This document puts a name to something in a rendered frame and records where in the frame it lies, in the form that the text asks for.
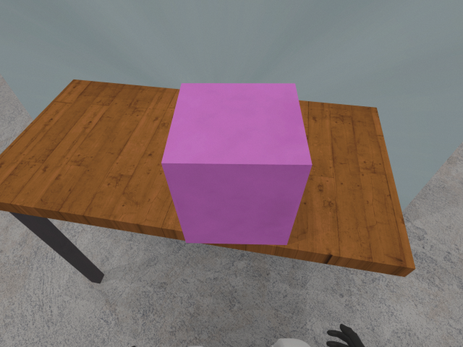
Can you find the carton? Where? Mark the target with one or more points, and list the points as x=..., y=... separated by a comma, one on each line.
x=237, y=162

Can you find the table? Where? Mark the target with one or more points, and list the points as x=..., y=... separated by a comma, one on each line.
x=93, y=156

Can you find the right robot hand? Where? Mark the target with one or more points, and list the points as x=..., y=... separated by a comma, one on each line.
x=347, y=335

